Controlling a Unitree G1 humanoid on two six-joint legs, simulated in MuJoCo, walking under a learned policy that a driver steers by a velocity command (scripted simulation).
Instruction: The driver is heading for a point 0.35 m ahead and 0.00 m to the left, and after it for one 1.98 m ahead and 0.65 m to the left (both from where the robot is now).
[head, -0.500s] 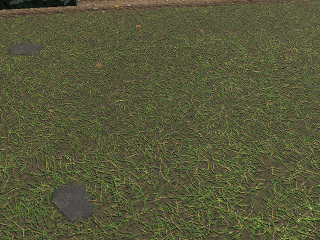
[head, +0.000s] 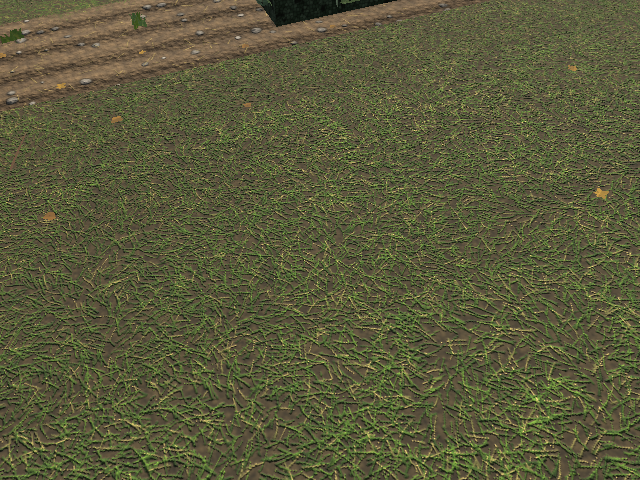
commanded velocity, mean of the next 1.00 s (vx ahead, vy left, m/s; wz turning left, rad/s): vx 0.48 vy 0.00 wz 0.17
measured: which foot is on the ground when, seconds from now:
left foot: down 0.00-0.40, up 0.42-0.76, down 0.78-1.00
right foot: up 0.00-0.36, down 0.38-0.78, up 0.80-1.00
